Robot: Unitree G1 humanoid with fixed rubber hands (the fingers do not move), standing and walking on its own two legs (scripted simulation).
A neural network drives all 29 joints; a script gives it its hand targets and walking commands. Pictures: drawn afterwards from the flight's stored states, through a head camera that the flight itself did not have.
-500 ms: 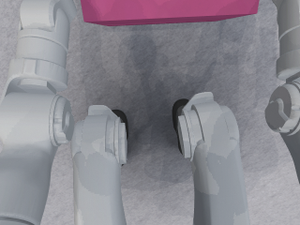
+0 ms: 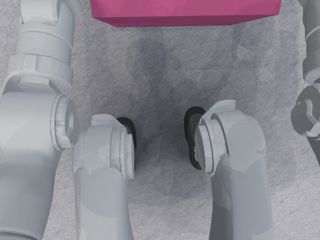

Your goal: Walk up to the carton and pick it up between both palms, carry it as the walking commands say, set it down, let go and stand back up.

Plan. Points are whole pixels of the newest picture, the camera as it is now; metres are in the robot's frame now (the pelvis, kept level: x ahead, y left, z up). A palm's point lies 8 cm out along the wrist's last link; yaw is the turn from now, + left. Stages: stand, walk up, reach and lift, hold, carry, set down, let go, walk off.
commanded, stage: set down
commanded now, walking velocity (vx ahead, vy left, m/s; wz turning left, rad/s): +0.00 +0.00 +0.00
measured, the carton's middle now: out of the picture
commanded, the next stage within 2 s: none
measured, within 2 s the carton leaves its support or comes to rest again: neither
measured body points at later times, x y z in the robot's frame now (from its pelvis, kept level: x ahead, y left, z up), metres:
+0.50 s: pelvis +0.01 +0.00 -0.01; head +0.39 -0.02 +0.21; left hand +0.59 +0.12 -0.20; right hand +0.55 -0.28 -0.18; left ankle +0.11 +0.12 -0.33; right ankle +0.11 -0.12 -0.33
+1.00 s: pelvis +0.01 +0.00 -0.01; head +0.39 -0.03 +0.21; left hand +0.59 +0.12 -0.20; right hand +0.55 -0.28 -0.18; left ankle +0.11 +0.12 -0.33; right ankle +0.11 -0.12 -0.33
